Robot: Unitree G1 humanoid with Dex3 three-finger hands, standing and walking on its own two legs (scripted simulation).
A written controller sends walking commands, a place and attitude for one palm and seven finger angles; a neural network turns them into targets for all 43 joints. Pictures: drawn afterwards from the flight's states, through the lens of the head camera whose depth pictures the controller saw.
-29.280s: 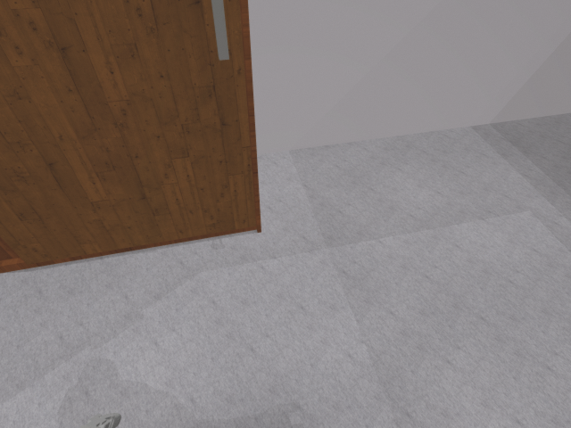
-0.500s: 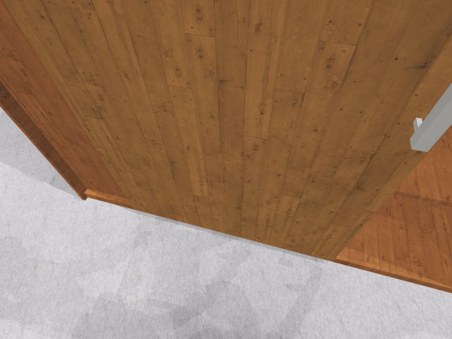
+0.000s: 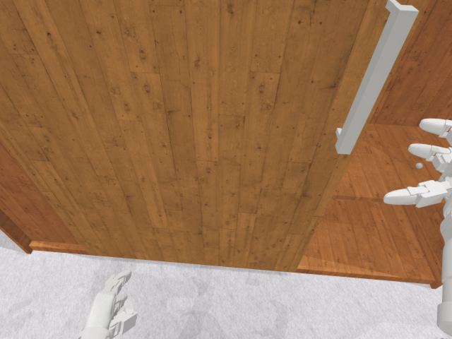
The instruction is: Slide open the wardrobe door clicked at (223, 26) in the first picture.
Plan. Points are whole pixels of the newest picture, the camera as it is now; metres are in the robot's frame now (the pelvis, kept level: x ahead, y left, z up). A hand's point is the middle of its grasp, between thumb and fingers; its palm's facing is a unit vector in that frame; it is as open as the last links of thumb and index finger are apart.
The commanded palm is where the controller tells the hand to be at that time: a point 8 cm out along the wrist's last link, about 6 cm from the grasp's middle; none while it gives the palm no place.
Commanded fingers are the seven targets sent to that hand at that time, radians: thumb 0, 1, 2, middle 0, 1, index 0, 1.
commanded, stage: draw the hand back to the body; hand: right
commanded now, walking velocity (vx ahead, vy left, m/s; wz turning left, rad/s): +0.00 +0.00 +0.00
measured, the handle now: (364, 86) +0.52 -0.25 +0.21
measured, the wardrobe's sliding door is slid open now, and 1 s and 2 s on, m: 0.62 0.62 0.62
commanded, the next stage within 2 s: step back with the hand held close in 1.60 s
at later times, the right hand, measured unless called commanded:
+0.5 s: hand (418, 199) +0.28 -0.27 +0.17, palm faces +0.17 +0.99 -0.02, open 14.6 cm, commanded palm +0.24 -0.31 +0.18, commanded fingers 0.00 0.37 -0.29 0.24 1.04 0.24 1.04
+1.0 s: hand (429, 233) +0.23 -0.26 +0.16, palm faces +0.47 +0.83 -0.31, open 11.0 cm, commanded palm +0.18 -0.29 +0.18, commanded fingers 0.00 -0.54 -0.73 0.21 0.51 0.21 0.51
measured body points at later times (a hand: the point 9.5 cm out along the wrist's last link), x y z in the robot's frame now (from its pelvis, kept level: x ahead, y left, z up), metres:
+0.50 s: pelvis -0.01 +0.02 +0.00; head -0.04 +0.03 +0.45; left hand +0.15 +0.27 -0.07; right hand +0.27 -0.32 +0.17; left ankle -0.04 +0.10 -0.73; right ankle +0.05 -0.09 -0.73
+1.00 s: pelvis +0.01 +0.01 +0.01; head -0.02 +0.03 +0.46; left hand +0.18 +0.24 -0.07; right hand +0.20 -0.30 +0.18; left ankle -0.04 +0.10 -0.73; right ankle +0.05 -0.09 -0.73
